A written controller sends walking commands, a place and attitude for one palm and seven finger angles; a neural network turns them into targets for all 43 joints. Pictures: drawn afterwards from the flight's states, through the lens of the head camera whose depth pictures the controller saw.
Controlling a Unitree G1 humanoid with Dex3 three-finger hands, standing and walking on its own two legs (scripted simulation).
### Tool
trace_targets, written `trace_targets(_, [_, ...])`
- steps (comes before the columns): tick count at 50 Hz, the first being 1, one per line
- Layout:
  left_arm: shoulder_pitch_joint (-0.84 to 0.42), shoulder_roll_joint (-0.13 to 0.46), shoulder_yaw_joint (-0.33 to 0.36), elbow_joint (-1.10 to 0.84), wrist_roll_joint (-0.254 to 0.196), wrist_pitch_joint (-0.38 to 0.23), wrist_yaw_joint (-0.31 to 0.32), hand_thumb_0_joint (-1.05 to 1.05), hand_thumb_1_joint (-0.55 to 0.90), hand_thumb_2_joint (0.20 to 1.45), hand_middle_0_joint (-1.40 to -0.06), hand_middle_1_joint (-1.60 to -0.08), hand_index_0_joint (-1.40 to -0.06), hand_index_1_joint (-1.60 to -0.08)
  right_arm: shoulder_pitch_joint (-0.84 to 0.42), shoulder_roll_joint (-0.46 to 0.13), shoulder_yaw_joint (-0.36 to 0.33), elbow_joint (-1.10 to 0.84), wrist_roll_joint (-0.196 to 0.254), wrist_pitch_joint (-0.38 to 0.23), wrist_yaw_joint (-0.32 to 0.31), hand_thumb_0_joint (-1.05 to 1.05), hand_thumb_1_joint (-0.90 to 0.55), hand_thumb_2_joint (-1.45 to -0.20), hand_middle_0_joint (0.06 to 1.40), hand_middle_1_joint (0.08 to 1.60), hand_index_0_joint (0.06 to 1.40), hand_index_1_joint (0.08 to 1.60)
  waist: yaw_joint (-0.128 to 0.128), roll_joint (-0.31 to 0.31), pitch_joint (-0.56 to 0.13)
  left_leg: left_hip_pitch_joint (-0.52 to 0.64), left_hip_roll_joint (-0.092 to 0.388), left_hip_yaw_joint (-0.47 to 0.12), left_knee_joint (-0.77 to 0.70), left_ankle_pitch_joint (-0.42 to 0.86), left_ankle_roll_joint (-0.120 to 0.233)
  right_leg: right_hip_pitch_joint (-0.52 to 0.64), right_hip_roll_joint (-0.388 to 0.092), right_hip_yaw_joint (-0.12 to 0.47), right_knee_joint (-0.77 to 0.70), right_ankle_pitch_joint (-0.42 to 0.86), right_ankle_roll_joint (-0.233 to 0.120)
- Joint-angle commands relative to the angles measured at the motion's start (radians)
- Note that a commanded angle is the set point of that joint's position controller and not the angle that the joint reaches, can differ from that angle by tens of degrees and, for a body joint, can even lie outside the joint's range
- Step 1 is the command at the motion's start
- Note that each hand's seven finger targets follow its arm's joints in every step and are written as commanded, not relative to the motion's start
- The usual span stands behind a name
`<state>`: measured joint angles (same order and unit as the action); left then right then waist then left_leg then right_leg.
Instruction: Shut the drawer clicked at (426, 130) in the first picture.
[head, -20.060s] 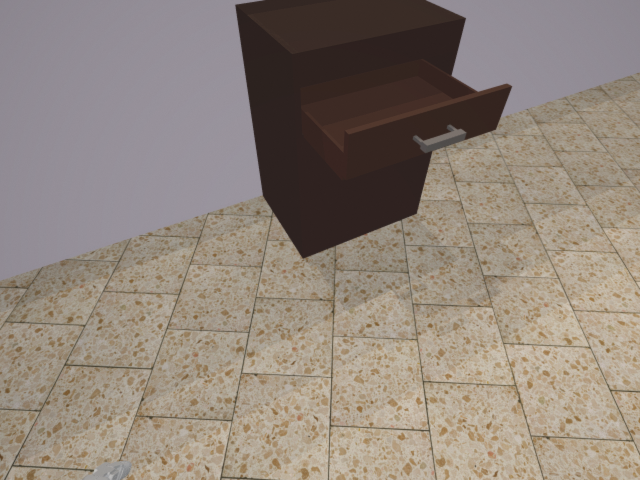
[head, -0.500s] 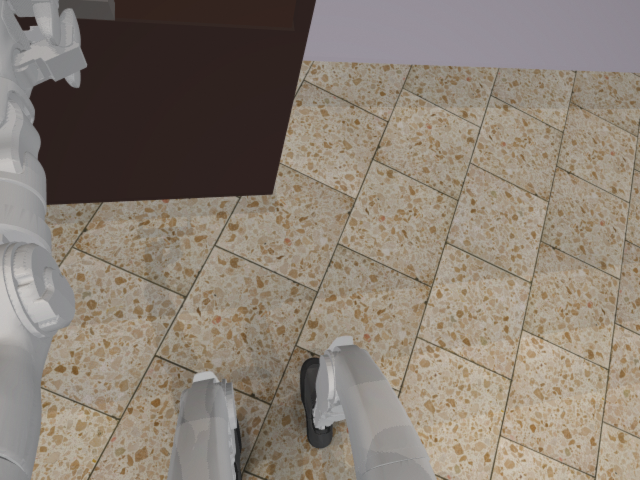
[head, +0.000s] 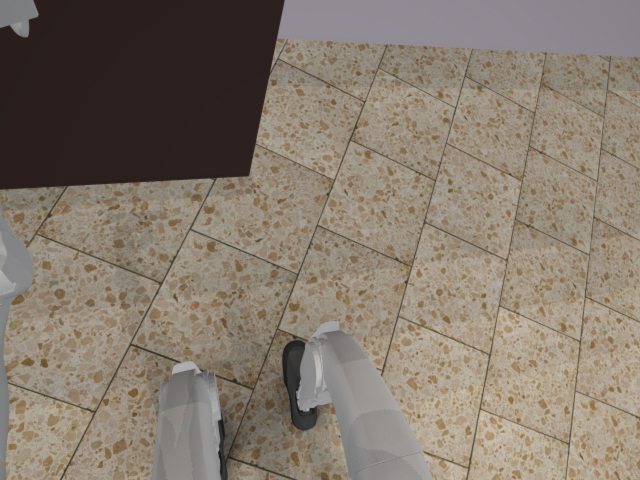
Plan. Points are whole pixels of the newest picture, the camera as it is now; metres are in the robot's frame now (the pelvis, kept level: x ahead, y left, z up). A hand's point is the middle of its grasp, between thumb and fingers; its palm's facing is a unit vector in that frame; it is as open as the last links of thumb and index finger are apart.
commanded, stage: pull the fist back off the drawer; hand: left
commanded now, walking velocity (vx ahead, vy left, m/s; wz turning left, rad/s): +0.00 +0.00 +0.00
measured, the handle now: out of the picture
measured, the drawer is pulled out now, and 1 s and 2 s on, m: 0.00 0.00 0.00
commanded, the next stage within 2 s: draw the hand back to the body in 0.44 s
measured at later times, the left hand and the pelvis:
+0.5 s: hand out of the picture +0.61 +0.19 +0.05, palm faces +0.00 -1.00 -0.03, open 3.1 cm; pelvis +0.03 +0.01 +0.02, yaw -1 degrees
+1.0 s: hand out of the picture +0.46 +0.21 +0.17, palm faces +0.02 -1.00 -0.06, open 3.3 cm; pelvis +0.10 +0.00 +0.12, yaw +2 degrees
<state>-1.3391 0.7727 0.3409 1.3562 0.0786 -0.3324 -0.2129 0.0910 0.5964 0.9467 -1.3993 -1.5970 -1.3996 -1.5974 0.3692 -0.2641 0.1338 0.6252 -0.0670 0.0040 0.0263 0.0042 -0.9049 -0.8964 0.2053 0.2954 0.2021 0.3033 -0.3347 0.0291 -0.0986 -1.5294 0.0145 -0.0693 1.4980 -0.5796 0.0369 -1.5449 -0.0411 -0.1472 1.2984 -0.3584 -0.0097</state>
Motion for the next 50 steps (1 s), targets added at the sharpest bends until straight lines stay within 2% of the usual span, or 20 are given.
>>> trace_targets(1, [-0.597, 0.160, 0.048, -0.272, -0.037, -0.062, 0.036, 0.000, 0.900, 0.900, -1.400, -1.600, -1.400, -1.600, 0.237, -0.235, -0.079, -0.013, -0.004, 0.003, -0.007, 0.000, -0.900, -0.900, 0.200, 0.300, 0.200, 0.300, -0.066, 0.335, -0.602, 0.408, 0.007, -0.083, -0.248, 0.099, -0.002, 0.344, 0.068, 0.087, -0.120, -0.064, -0.017])
trace_targets(2, [-0.588, 0.157, 0.047, -0.281, -0.034, -0.066, 0.035, 0.000, 0.900, 0.900, -1.400, -1.600, -1.400, -1.600, 0.240, -0.234, -0.081, -0.015, -0.005, 0.004, -0.005, 0.000, -0.900, -0.900, 0.200, 0.300, 0.200, 0.300, -0.057, 0.363, -0.611, 0.439, 0.007, -0.089, -0.255, 0.112, -0.006, 0.332, 0.066, 0.083, -0.117, -0.056, -0.020])
trace_targets(3, [-0.564, 0.131, 0.039, -0.273, -0.037, -0.061, 0.032, 0.000, 0.900, 0.900, -1.400, -1.600, -1.400, -1.600, 0.237, -0.235, -0.084, -0.016, -0.005, 0.005, -0.001, 0.000, -0.900, -0.900, 0.200, 0.300, 0.200, 0.300, -0.055, 0.359, -0.608, 0.443, 0.009, -0.093, -0.257, 0.104, -0.009, 0.319, 0.067, 0.081, -0.116, -0.058, -0.020])
trace_targets(6, [-0.519, 0.128, 0.051, -0.280, -0.045, -0.053, 0.031, 0.000, 0.900, 0.900, -1.400, -1.600, -1.400, -1.600, 0.236, -0.235, -0.086, -0.020, -0.001, 0.011, 0.001, 0.000, -0.900, -0.900, 0.200, 0.300, 0.200, 0.300, -0.043, 0.323, -0.585, 0.434, 0.014, -0.095, -0.266, 0.090, -0.008, 0.325, 0.067, 0.080, -0.119, -0.063, -0.018])
trace_targets(10, [-0.456, 0.115, 0.063, -0.332, -0.052, -0.058, 0.028, 0.000, 0.900, 0.900, -1.400, -1.600, -1.400, -1.600, 0.233, -0.231, -0.093, -0.030, 0.000, 0.019, 0.007, 0.000, -0.900, -0.900, 0.200, 0.300, 0.200, 0.300, -0.012, 0.344, -0.625, 0.489, 0.016, -0.099, -0.278, 0.149, -0.019, 0.339, 0.066, 0.074, -0.111, -0.034, -0.020])
trace_targets(14, [-0.355, 0.069, 0.067, -0.372, -0.068, -0.067, 0.027, 0.000, 0.900, 0.900, -1.400, -1.600, -1.400, -1.600, 0.229, -0.226, -0.105, -0.037, 0.002, 0.031, 0.015, 0.000, -0.900, -0.900, 0.200, 0.300, 0.200, 0.300, 0.014, 0.332, -0.637, 0.553, 0.021, -0.102, -0.284, 0.232, -0.030, 0.343, 0.066, 0.069, -0.114, 0.003, -0.020])
trace_targets(17, [-0.265, 0.076, 0.099, -0.409, -0.081, -0.081, 0.029, 0.000, 0.900, 0.900, -1.400, -1.600, -1.400, -1.600, 0.221, -0.219, -0.111, -0.050, 0.004, 0.042, 0.019, 0.000, -0.900, -0.900, 0.200, 0.300, 0.200, 0.300, 0.042, 0.300, -0.658, 0.569, 0.019, -0.081, -0.283, 0.310, -0.030, 0.402, 0.068, 0.073, -0.122, 0.038, -0.021])
trace_targets(19, [-0.275, 0.066, 0.091, -0.442, -0.084, -0.092, 0.032, 0.000, 0.900, 0.900, -1.400, -1.600, -1.400, -1.600, 0.213, -0.213, -0.114, -0.049, 0.006, 0.049, 0.021, 0.000, -0.900, -0.900, 0.200, 0.300, 0.200, 0.300, 0.040, 0.297, -0.654, 0.571, 0.019, -0.072, -0.277, 0.350, -0.030, 0.422, 0.069, 0.077, -0.126, 0.061, -0.019])
trace_targets(22, [-0.201, 0.078, 0.118, -0.416, -0.087, -0.107, 0.039, 0.000, 0.900, 0.900, -1.400, -1.600, -1.400, -1.600, 0.207, -0.208, -0.116, -0.054, 0.010, 0.058, 0.022, 0.000, -0.900, -0.900, 0.200, 0.300, 0.200, 0.300, 0.048, 0.236, -0.619, 0.537, 0.017, -0.054, -0.270, 0.372, -0.020, 0.469, 0.073, 0.086, -0.136, 0.084, -0.018])
trace_targets(26, [-0.149, 0.036, 0.108, -0.471, -0.099, -0.139, 0.036, 0.000, 0.900, 0.900, -1.400, -1.600, -1.400, -1.600, 0.199, -0.199, -0.129, -0.062, 0.009, 0.070, 0.026, 0.000, -0.900, -0.900, 0.200, 0.300, 0.200, 0.300, 0.066, 0.261, -0.657, 0.610, 0.017, -0.049, -0.272, 0.493, -0.035, 0.499, 0.071, 0.085, -0.135, 0.163, -0.019])
trace_targets(27, [-0.121, 0.037, 0.114, -0.475, -0.102, -0.149, 0.033, 0.000, 0.900, 0.900, -1.400, -1.600, -1.400, -1.600, 0.198, -0.200, -0.131, -0.067, 0.009, 0.074, 0.027, 0.000, -0.900, -0.900, 0.200, 0.300, 0.200, 0.300, 0.075, 0.264, -0.668, 0.635, 0.019, -0.054, -0.269, 0.534, -0.041, 0.491, 0.071, 0.083, -0.125, 0.179, -0.021])
trace_targets(29, [0.008, 0.073, 0.157, -0.623, -0.126, -0.154, 0.026, 0.000, 0.900, 0.900, -1.400, -1.600, -1.400, -1.600, 0.190, -0.202, -0.144, -0.104, 0.019, 0.085, 0.031, 0.000, -0.900, -0.900, 0.200, 0.300, 0.200, 0.300, 0.138, 0.293, -0.789, 0.743, 0.020, -0.046, -0.301, 0.661, -0.057, 0.602, 0.071, 0.090, -0.145, 0.256, -0.021])
trace_targets(32, [0.285, 0.019, 0.127, -0.839, -0.175, -0.118, 0.004, 0.000, 0.900, 0.900, -1.400, -1.600, -1.400, -1.600, 0.163, -0.188, -0.158, -0.166, 0.046, 0.090, 0.040, 0.000, -0.900, -0.900, 0.200, 0.300, 0.200, 0.300, 0.205, 0.304, -0.898, 0.899, 0.023, -0.041, -0.366, 0.864, -0.075, 0.752, 0.076, 0.088, -0.200, 0.380, -0.023])
trace_targets(33, [0.351, -0.037, 0.083, -0.906, -0.190, -0.093, -0.006, 0.000, 0.900, 0.900, -1.400, -1.600, -1.400, -1.600, 0.149, -0.180, -0.161, -0.176, 0.058, 0.091, 0.043, 0.000, -0.900, -0.900, 0.200, 0.300, 0.200, 0.300, 0.207, 0.309, -0.878, 0.934, 0.027, -0.035, -0.390, 0.902, -0.076, 0.769, 0.077, 0.084, -0.229, 0.401, -0.018])
trace_targets(36, [0.528, -0.128, 0.047, -0.975, -0.252, -0.012, -0.014, 0.000, 0.900, 0.900, -1.400, -1.600, -1.400, -1.600, 0.118, -0.172, -0.170, -0.193, 0.087, 0.082, 0.032, 0.000, -0.900, -0.900, 0.200, 0.300, 0.200, 0.300, 0.194, 0.114, -0.699, 0.841, 0.021, -0.002, -0.468, 0.751, -0.031, 0.888, 0.082, 0.083, -0.320, 0.413, -0.002])
trace_targets(40, [0.649, -0.189, 0.033, -1.029, -0.299, 0.012, 0.014, 0.000, 0.900, 0.900, -1.400, -1.600, -1.400, -1.600, 0.086, -0.157, -0.166, -0.192, 0.099, 0.044, 0.002, 0.000, -0.900, -0.900, 0.200, 0.300, 0.200, 0.300, 0.203, 0.040, -0.545, 0.788, 0.004, 0.045, -0.551, 0.596, -0.014, 1.000, 0.076, 0.096, -0.391, 0.404, 0.003])
trace_targets(43, [0.713, -0.277, -0.048, -1.075, -0.301, -0.022, 0.022, 0.000, 0.900, 0.900, -1.400, -1.600, -1.400, -1.600, 0.062, -0.143, -0.163, -0.185, 0.099, 0.016, -0.007, 0.000, -0.900, -0.900, 0.200, 0.300, 0.200, 0.300, 0.209, 0.094, -0.451, 0.855, 0.000, 0.056, -0.595, 0.603, -0.022, 0.996, 0.072, 0.094, -0.425, 0.389, 0.000])
trace_targets(46, [0.812, -0.305, -0.092, -1.124, -0.301, -0.047, -0.001, 0.000, 0.900, 0.900, -1.400, -1.600, -1.400, -1.600, 0.040, -0.139, -0.170, -0.189, 0.103, -0.003, -0.014, 0.000, -0.900, -0.900, 0.200, 0.300, 0.200, 0.300, 0.224, 0.093, -0.409, 0.923, 0.004, 0.053, -0.624, 0.668, -0.030, 1.026, 0.066, 0.091, -0.450, 0.412, -0.003])
trace_targets(47, [0.847, -0.314, -0.107, -1.145, -0.305, -0.047, -0.014, 0.000, 0.900, 0.900, -1.400, -1.600, -1.400, -1.600, 0.033, -0.138, -0.171, -0.196, 0.104, -0.009, -0.015, 0.000, -0.900, -0.900, 0.200, 0.300, 0.200, 0.300, 0.231, 0.122, -0.392, 0.956, 0.005, 0.049, -0.633, 0.705, -0.032, 1.026, 0.065, 0.089, -0.458, 0.423, -0.007])
trace_targets(50, [0.938, -0.301, -0.089, -1.178, -0.319, -0.024, -0.037, 0.000, 0.900, 0.900, -1.400, -1.600, -1.400, -1.600, -0.007, -0.139, -0.169, -0.213, 0.110, -0.019, -0.024, 0.000, -0.900, -0.900, 0.200, 0.300, 0.200, 0.300, 0.249, 0.071, -0.361, 0.985, 0.008, 0.043, -0.671, 0.697, -0.037, 1.074, 0.060, 0.082, -0.483, 0.418, -0.005])
